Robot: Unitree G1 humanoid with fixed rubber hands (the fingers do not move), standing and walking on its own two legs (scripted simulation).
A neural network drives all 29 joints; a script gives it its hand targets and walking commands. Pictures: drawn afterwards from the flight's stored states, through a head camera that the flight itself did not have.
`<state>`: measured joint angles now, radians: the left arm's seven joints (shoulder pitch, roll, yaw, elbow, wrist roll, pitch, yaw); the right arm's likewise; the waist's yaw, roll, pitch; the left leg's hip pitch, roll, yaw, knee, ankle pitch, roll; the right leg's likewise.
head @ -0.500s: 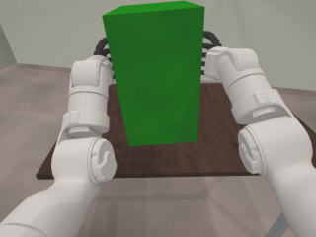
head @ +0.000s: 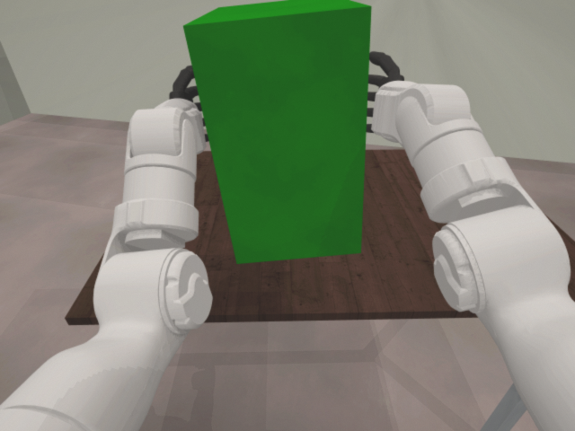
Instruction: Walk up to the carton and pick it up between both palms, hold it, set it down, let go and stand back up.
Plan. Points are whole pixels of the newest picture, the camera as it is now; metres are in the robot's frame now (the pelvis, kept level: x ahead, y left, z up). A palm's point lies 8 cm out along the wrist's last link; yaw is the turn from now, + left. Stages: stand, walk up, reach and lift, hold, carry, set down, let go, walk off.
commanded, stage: set down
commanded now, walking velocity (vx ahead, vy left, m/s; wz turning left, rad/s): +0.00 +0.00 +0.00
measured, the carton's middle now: (286, 124) +0.41 -0.01 +0.30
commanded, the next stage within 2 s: none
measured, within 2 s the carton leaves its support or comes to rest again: neither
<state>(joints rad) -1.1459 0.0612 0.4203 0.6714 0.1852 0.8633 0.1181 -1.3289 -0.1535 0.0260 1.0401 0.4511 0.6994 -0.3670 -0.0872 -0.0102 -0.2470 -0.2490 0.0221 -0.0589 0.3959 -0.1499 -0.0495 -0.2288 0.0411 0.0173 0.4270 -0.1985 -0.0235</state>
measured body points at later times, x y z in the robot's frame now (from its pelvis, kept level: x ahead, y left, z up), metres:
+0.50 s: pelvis +0.01 +0.00 +0.00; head -0.05 +0.01 +0.45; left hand +0.44 +0.13 +0.30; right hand +0.43 -0.13 +0.30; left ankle +0.04 +0.15 -0.74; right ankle +0.02 -0.10 -0.74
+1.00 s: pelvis +0.01 +0.00 +0.00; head -0.04 +0.00 +0.45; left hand +0.45 +0.13 +0.28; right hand +0.44 -0.12 +0.26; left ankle +0.04 +0.15 -0.74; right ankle +0.02 -0.10 -0.74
